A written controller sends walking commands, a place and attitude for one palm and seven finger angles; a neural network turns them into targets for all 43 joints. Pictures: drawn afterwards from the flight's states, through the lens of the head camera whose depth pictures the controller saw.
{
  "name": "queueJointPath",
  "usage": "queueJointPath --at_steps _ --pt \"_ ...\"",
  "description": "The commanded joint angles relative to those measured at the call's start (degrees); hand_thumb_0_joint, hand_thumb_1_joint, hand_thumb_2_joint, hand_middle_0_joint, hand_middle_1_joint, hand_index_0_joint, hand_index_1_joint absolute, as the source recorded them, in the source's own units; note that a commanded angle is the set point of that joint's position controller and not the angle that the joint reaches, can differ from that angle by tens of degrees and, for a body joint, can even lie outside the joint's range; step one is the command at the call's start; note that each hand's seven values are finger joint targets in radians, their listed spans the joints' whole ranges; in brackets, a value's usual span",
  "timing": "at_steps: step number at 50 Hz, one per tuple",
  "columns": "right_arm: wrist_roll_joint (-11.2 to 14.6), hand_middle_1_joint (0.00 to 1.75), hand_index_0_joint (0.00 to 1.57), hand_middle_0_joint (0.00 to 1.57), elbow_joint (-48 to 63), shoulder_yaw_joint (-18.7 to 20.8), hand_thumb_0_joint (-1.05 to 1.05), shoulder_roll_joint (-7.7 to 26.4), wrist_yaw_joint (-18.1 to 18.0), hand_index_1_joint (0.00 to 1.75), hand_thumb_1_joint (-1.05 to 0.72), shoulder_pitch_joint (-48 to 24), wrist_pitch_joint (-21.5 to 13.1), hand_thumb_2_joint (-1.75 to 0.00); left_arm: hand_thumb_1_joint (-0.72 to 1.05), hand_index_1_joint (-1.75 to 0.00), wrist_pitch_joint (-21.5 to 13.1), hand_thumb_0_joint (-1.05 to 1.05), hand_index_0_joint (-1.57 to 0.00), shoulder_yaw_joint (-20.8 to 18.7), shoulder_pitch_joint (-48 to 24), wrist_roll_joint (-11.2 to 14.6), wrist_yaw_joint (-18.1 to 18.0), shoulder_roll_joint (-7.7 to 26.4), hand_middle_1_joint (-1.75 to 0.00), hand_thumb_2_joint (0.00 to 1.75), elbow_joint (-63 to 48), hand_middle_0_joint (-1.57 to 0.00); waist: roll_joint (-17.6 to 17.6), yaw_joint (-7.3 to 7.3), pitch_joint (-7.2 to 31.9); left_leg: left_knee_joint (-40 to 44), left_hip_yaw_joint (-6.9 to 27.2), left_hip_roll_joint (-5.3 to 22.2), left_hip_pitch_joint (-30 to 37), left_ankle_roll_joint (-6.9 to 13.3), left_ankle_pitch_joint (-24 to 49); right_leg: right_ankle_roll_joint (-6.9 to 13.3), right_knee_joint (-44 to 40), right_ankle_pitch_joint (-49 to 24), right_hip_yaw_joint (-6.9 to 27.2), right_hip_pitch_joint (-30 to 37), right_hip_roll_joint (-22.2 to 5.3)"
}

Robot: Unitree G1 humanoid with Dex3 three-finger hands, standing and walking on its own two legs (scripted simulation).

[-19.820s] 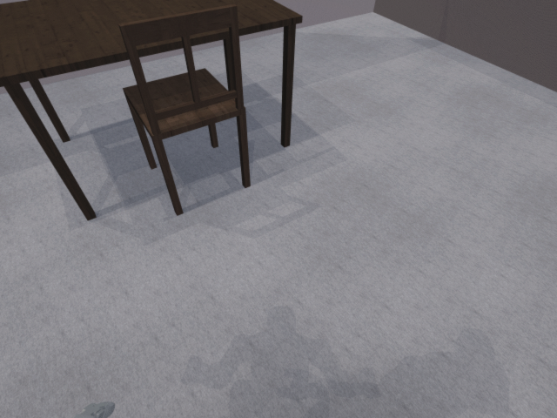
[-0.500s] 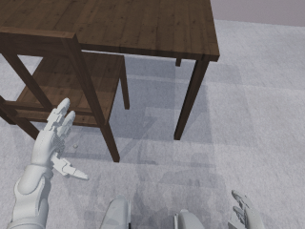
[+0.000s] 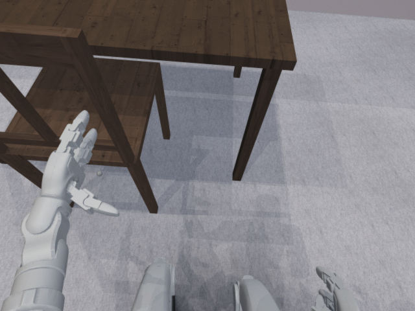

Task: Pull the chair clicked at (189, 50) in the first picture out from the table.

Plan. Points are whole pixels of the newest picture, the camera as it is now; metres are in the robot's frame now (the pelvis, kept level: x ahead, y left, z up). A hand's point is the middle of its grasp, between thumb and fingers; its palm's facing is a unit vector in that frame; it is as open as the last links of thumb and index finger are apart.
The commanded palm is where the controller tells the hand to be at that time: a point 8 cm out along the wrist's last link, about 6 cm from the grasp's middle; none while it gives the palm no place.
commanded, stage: aim the fingers beside a spindle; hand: left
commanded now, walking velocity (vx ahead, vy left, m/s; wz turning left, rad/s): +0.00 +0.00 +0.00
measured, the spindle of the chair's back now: (22, 106) +0.52 +0.42 +0.03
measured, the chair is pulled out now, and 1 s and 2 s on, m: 0.00 0.00 0.00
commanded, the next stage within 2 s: none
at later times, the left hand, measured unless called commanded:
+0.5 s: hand (101, 174) +0.36 +0.21 +0.03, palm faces -0.03 -1.00 -0.05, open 16.9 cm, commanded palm +0.34 +0.26 +0.04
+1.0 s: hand (100, 177) +0.35 +0.21 +0.04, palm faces -0.05 -1.00 -0.05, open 16.9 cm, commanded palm +0.34 +0.26 +0.03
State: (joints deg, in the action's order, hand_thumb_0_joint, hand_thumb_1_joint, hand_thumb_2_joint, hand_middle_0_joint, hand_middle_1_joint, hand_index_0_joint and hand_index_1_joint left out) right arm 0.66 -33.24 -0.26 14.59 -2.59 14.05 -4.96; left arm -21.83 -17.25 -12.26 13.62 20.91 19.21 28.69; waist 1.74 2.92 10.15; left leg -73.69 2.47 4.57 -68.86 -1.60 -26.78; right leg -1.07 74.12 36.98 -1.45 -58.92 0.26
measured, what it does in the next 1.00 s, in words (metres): stands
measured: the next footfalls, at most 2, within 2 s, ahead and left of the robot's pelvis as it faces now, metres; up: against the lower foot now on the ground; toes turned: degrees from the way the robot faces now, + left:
none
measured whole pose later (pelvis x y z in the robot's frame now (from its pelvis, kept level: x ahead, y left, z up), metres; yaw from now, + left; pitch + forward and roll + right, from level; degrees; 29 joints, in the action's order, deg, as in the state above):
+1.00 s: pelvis +0.00 +0.00 +0.00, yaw +0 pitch +22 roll -3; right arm 1.1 -33.3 0.0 14.8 -2.2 14.4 -2.2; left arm -23.7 -16.9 -11.2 14.2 21.5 18.8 29.9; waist 1.9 2.6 10.8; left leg -73.3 2.5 4.6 -68.6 -1.8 -26.7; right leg -0.9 74.1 37.0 -1.4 -58.9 0.4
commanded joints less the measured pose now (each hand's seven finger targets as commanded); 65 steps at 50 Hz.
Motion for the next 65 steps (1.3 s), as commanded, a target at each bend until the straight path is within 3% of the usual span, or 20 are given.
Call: queueJointPath --at_steps 1,6,7,10,11,17,24,29,32,34,41,45,46,49,52,55,57,59,63,65 --pt "0.4 0.30 0.20 0.20 6.1 3.6 0.00 8.9 -0.5 0.30 -0.90 2.5 -1.7 -0.90 -0.50 -0.08 -3.5 0.00 -0.06 -4.7 -14.2 1.1 0.4 12.5 -0.08 0.30 -8.6 -0.06 2.8 0.26 20.8 6.6 -0.7 -2.7 24.6 3.2 12.8 2.3 -11.1 -18.5 -0.8 0.5 2.0" --pt "0.3 0.30 0.20 0.20 5.7 3.9 0.00 9.0 -0.5 0.30 -0.90 3.0 -1.1 -0.90 -0.50 -0.08 -4.5 0.00 -0.06 -5.0 -18.2 0.8 0.6 13.0 -0.08 0.30 -8.0 -0.06 2.9 0.72 22.4 5.8 -0.6 -2.5 24.9 3.3 12.2 2.2 -10.7 -17.5 -0.6 -0.9 2.0" --pt "0.3 0.30 0.20 0.20 5.9 3.9 0.00 9.1 -0.4 0.30 -0.90 3.0 -1.0 -0.90 -0.50 -0.08 -4.6 0.00 -0.06 -5.7 -16.3 0.8 0.6 13.7 -0.08 0.30 -8.0 -0.06 4.1 -0.28 22.8 6.4 -0.5 -2.6 25.8 3.0 12.6 2.5 -10.7 -17.3 -0.7 -0.7 2.1" --pt "0.4 0.30 0.20 0.20 6.8 4.1 0.00 8.8 0.0 0.30 -0.90 2.9 -1.0 -0.90 -0.50 -0.08 -4.8 0.00 -0.06 -3.8 -13.5 1.3 0.8 11.5 -0.08 0.30 -12.8 -0.06 5.6 -0.51 26.6 6.8 -0.3 -2.6 29.7 3.1 16.5 2.5 -10.8 -20.6 -0.8 0.9 2.0" --pt "0.5 0.30 0.20 0.20 6.5 4.3 0.00 9.0 -0.1 0.30 -0.90 3.1 -0.7 -0.90 -0.50 -0.08 -4.6 0.00 -0.06 -5.2 -12.7 1.3 0.6 13.2 -0.08 0.30 -12.6 -0.06 4.3 -0.44 26.1 6.9 -0.3 -2.4 29.6 3.0 16.7 2.4 -10.9 -20.9 -1.0 1.1 2.1" --pt "0.7 0.30 0.20 0.20 6.5 3.9 0.00 8.8 0.0 0.30 -0.90 2.6 0.3 -0.90 -0.50 -0.08 -3.3 0.00 -0.06 -4.4 -12.2 1.0 -0.7 11.5 -0.08 0.30 -8.4 -0.06 0.7 0.70 18.9 7.7 -0.5 -2.6 23.8 3.3 10.8 2.0 -11.8 -16.6 -1.2 -0.3 2.2" --pt "0.5 0.30 0.20 0.20 6.2 3.9 0.00 8.8 -0.4 0.30 -0.90 2.8 -0.3 -0.90 -0.50 -0.08 -6.1 0.00 -0.06 -2.6 -18.3 0.5 -0.7 11.2 -0.08 0.30 -12.2 -0.06 3.8 1.45 21.5 6.8 -0.1 -2.6 26.7 3.3 10.6 2.4 -11.3 -15.4 -0.9 -1.9 2.2" --pt "0.6 0.30 0.20 0.20 5.9 3.8 0.00 8.8 -0.4 0.30 -0.90 2.7 -0.5 -0.90 -0.50 -0.08 -5.5 0.00 -0.06 -1.5 -17.3 0.2 -0.9 10.2 -0.08 0.30 -11.1 -0.06 5.7 0.93 22.1 7.4 0.4 -2.5 28.5 3.0 10.9 2.6 -11.4 -15.1 -1.2 -2.6 2.2" --pt "0.6 0.30 0.20 0.20 6.2 3.6 0.00 9.0 -0.4 0.30 -0.90 2.4 0.4 -0.90 -0.50 -0.08 -3.9 0.00 -0.06 -4.1 -15.3 0.2 -1.2 12.5 -0.08 0.30 -6.8 -0.06 1.2 0.49 20.0 7.4 -0.4 -2.8 24.0 3.2 9.2 2.2 -12.1 -15.0 -0.8 -0.1 2.1" --pt "0.6 0.30 0.20 0.20 6.4 3.5 0.00 8.9 -0.5 0.30 -0.90 2.5 0.8 -0.90 -0.50 -0.08 -3.7 0.00 -0.06 -5.6 -14.5 0.2 -1.4 13.6 -0.08 0.30 -5.4 -0.06 0.7 -0.07 19.5 7.1 -0.6 -2.9 22.7 3.4 9.7 2.3 -11.6 -15.6 -0.7 0.5 2.3" --pt "0.6 0.30 0.20 0.20 7.6 3.9 0.00 8.4 0.2 0.30 -0.90 2.0 0.6 -0.90 -0.50 -0.08 -5.9 0.00 -0.06 -4.5 -11.2 1.7 -0.1 12.0 -0.08 0.30 -14.1 -0.06 4.6 -0.47 25.0 7.2 -0.8 -2.7 28.9 3.1 16.3 2.3 -11.3 -21.9 -0.7 2.6 2.2" --pt "0.9 0.30 0.20 0.20 6.6 4.0 0.00 8.5 0.0 0.30 -0.90 2.1 0.2 -0.90 -0.50 -0.08 -5.1 0.00 -0.06 -1.4 -11.0 2.1 0.6 8.6 -0.08 0.30 -11.8 -0.06 2.2 1.45 20.3 7.2 -0.6 -2.7 26.2 3.4 12.7 1.9 -12.3 -19.0 -0.8 0.4 2.2" --pt "0.8 0.30 0.20 0.20 6.0 4.0 0.00 8.9 -0.2 0.30 -0.90 2.2 0.3 -0.90 -0.50 -0.08 -4.8 0.00 -0.06 -3.1 -11.2 1.9 0.5 10.6 -0.08 0.30 -9.9 -0.06 0.7 1.44 19.1 7.1 -0.5 -2.6 24.6 3.4 11.4 1.8 -12.4 -18.0 -0.8 0.2 2.2" --pt "0.8 0.30 0.20 0.20 5.7 3.7 0.00 9.0 -0.5 0.30 -0.90 2.3 0.4 -0.90 -0.50 -0.08 -4.3 0.00 -0.06 -3.0 -13.8 1.5 0.6 10.7 -0.08 0.30 -6.4 -0.06 -0.2 1.71 15.8 6.3 -0.8 -3.0 20.8 3.7 8.0 1.9 -12.4 -15.0 -0.4 -1.0 2.2" --pt "0.6 0.30 0.20 0.20 5.9 3.7 0.00 8.9 -0.8 0.30 -0.90 1.9 0.4 -0.90 -0.50 -0.08 -5.3 0.00 -0.06 -5.1 -17.7 1.0 0.4 13.3 -0.08 0.30 -6.9 -0.06 2.6 0.86 18.5 6.1 -0.8 -2.9 22.2 3.5 8.3 2.2 -11.6 -14.3 -0.2 -1.2 2.1" --pt "0.4 0.30 0.20 0.20 6.5 3.7 0.00 8.7 -0.6 0.30 -0.90 1.8 -0.2 -0.90 -0.50 -0.08 -7.1 0.00 -0.06 -5.7 -17.5 1.4 0.1 14.5 -0.08 0.30 -14.0 -0.06 7.3 -0.70 26.0 6.7 -0.2 -2.7 29.4 3.0 13.6 2.7 -10.8 -17.8 -0.4 0.4 2.1" --pt "0.4 0.30 0.20 0.20 6.7 3.8 0.00 8.5 -0.6 0.30 -0.90 1.9 -0.3 -0.90 -0.50 -0.08 -7.3 0.00 -0.06 -5.7 -15.4 1.6 0.0 14.5 -0.08 0.30 -15.8 -0.06 7.3 -0.83 27.4 7.0 -0.1 -2.5 31.5 2.9 16.0 2.7 -11.0 -19.6 -0.6 1.4 2.3" --pt "0.5 0.30 0.20 0.20 6.5 3.8 0.00 8.5 -0.5 0.30 -0.90 2.1 -0.4 -0.90 -0.50 -0.08 -6.2 0.00 -0.06 -4.7 -12.6 1.6 0.0 13.2 -0.08 0.30 -14.5 -0.06 6.3 -0.49 26.3 7.3 0.2 -2.5 31.0 3.0 16.2 2.6 -11.0 -19.6 -1.0 0.9 2.4" --pt "0.9 0.30 0.20 0.20 6.1 3.5 0.00 8.9 -0.3 0.30 -0.90 2.0 0.6 -0.90 -0.50 -0.08 -1.9 0.00 -0.06 -2.4 -11.8 1.3 0.5 9.8 -0.08 0.30 -4.3 -0.06 -0.1 1.52 16.2 7.5 -0.7 -2.8 21.6 3.5 8.1 1.7 -12.8 -14.9 -0.9 -0.9 2.2" --pt "1.0 0.30 0.20 0.20 6.3 3.5 0.00 9.3 -0.5 0.30 -0.90 2.0 0.7 -0.90 -0.50 -0.08 -1.5 0.00 -0.06 -2.7 -13.4 1.3 0.9 9.9 -0.08 0.30 -2.0 -0.06 -0.9 1.55 14.8 7.3 -0.7 -2.9 20.0 3.6 6.1 1.8 -12.6 -13.1 -0.9 -2.0 2.2"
